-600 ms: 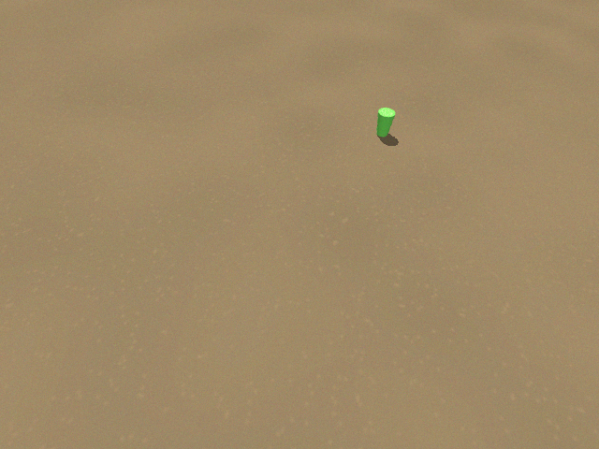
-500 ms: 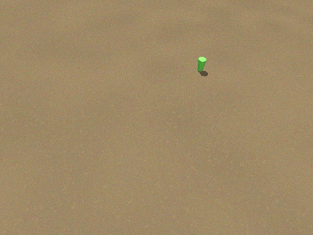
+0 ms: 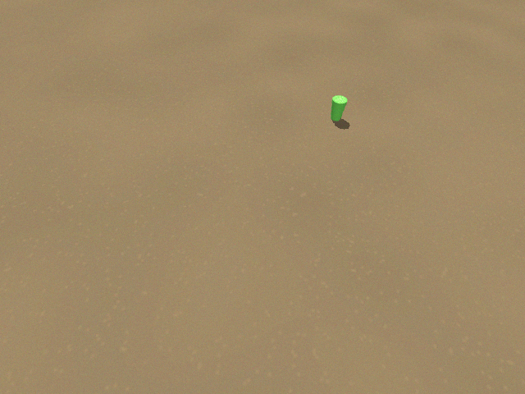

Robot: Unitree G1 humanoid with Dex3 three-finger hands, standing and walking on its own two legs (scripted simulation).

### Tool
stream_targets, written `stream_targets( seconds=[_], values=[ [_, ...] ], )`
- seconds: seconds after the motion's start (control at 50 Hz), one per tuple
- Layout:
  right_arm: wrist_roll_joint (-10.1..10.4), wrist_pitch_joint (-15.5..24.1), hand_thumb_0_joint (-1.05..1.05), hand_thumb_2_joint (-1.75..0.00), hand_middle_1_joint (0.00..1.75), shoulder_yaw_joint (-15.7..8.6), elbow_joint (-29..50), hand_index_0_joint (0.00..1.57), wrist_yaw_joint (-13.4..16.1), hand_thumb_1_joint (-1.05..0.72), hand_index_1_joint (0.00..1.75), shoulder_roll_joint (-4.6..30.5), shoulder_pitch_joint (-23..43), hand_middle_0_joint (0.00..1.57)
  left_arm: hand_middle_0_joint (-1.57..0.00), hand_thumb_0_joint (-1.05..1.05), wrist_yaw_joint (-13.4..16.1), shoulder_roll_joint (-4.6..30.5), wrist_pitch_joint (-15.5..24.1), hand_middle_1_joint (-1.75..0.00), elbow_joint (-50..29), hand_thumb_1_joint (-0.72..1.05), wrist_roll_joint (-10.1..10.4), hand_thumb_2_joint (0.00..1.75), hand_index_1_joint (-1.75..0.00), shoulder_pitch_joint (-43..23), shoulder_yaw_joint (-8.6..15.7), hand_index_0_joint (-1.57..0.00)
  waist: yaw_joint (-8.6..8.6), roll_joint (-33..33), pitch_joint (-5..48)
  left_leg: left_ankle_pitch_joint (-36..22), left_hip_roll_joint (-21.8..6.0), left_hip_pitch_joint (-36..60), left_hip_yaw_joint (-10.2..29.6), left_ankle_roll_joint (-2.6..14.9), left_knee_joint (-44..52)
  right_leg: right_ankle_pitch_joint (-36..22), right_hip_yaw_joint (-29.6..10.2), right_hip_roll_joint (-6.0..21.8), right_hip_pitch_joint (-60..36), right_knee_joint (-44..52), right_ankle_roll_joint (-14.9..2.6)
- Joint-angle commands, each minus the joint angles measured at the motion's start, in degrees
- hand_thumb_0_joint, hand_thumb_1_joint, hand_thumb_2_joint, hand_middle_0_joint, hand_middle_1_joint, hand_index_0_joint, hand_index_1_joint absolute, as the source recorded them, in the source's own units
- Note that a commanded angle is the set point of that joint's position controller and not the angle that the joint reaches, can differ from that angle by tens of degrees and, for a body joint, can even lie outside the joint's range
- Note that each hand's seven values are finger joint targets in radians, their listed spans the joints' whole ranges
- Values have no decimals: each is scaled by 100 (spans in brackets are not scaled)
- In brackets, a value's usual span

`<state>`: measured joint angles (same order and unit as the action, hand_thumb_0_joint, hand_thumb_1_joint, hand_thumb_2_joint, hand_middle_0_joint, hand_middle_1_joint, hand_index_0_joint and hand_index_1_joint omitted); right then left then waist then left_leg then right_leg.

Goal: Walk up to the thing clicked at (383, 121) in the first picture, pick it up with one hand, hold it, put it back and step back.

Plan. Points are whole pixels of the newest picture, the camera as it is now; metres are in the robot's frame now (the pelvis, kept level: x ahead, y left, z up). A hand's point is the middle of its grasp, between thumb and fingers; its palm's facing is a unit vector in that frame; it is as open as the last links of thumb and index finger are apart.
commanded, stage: stand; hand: left
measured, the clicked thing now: (337, 109) +1.83 -0.42 -0.71
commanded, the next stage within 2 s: walk up in 0.52 s
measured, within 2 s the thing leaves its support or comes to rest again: neither
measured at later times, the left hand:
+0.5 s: hand out of the picture +0.07 +0.25 -0.16, palm faces -0.03 -0.94 -0.34, open 7.4 cm
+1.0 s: hand (187, 339) +0.24 +0.15 -0.14, palm faces -0.12 -0.91 -0.40, open 7.4 cm
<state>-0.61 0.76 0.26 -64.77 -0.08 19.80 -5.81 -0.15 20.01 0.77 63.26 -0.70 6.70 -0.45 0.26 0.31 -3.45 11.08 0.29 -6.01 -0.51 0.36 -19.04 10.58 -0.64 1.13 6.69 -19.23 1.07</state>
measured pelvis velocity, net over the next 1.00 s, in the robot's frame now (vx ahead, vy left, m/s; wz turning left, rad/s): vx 0.13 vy -0.12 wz -0.20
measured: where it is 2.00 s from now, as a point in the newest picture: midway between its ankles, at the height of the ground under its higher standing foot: (325, 285)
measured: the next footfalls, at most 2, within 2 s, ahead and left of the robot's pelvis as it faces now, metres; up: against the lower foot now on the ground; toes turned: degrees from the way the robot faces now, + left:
right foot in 0.86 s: +0.19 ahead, -0.25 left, +0.00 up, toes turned -16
left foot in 1.34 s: +0.53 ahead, -0.07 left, +0.00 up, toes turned -10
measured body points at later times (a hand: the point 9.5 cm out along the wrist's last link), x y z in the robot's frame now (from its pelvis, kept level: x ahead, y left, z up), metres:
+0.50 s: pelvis +0.00 +0.00 +0.00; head +0.01 +0.00 +0.45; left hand +0.08 +0.30 -0.13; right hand +0.08 -0.30 -0.13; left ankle -0.01 +0.11 -0.75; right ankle +0.00 -0.13 -0.75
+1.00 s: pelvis +0.13 -0.12 -0.03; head +0.11 -0.15 +0.42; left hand +0.25 +0.20 -0.11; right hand +0.14 -0.47 -0.15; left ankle +0.07 +0.04 -0.68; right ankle +0.15 -0.24 -0.75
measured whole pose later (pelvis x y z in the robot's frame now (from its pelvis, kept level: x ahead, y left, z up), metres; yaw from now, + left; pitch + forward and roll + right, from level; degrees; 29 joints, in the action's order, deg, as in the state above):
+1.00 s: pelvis +0.13 -0.12 -0.03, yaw -11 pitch -3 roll +0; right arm -1.7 2.0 -4.5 -57.7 -2.7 27.1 -12.5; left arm -5.3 22.8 3.2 54.8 -1.1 14.0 5.3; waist 2.6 -4.2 -1.3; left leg 25.0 -5.5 -17.7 -1.5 1.6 -64.2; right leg 16.6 3.9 1.6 18.6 -37.8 -1.4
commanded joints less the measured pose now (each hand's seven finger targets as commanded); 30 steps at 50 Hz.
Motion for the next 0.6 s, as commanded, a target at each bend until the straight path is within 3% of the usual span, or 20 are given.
stream_targets(
  seconds=[0.0,0.48,0.5,0.52,0.54,0.56,0.58],
  values=[
    [20,119,0,-90,30,-252,326,20,61,-90,30,1233,173,20,-20,0,80,1176,92,-30,-312,90,30,90,-30,-201,227,-20,-19,-33,522,-950,-764,84,586,111,299,-875,-436,614,-154,185,-246],
    [21,112,0,-90,30,-252,352,20,63,-90,30,1225,184,20,-20,0,76,1191,97,-30,-313,90,27,90,-30,-193,235,-20,-22,-44,465,-976,-746,108,584,84,307,-853,-449,626,-98,262,-255],
    [-159,296,0,-90,30,-744,806,20,-39,-90,30,1980,-223,20,-20,0,-184,1805,104,-30,-802,90,-138,90,-30,47,709,-20,-190,44,1112,2234,-843,898,600,520,-134,1965,-556,262,813,-342,-437],
    [-184,340,0,-90,30,-863,654,20,-81,-90,30,2111,-527,20,-20,0,-307,1640,46,-30,-899,90,-159,90,-30,-555,679,-20,-494,-455,499,3252,-1222,1306,1064,755,287,2265,-256,132,2385,-1052,-372],
    [-203,381,0,-90,30,-964,653,20,-69,-90,30,2315,-790,20,-20,0,-379,1472,11,-30,-1130,90,-175,90,-30,-980,672,-20,-702,-1180,120,4000,-2101,1284,2103,1075,1155,1685,105,13,3365,-2508,-270],
    [-154,424,0,-90,30,-990,778,20,-65,-90,30,2337,-716,20,-20,0,-430,1529,19,-30,-1262,90,-235,90,-30,-1122,687,-20,-669,-829,-95,3636,-2655,1067,2403,1317,1345,1557,-307,306,3760,-3045,-255],
    [-158,464,0,-90,30,-993,902,20,-61,-90,30,2339,-570,20,-20,0,-464,1558,53,-30,-1295,90,-208,90,-30,-1008,704,-20,-546,-607,-179,3384,-2818,777,2484,1393,1408,1456,-614,499,3678,-3236,-268]
  ],
)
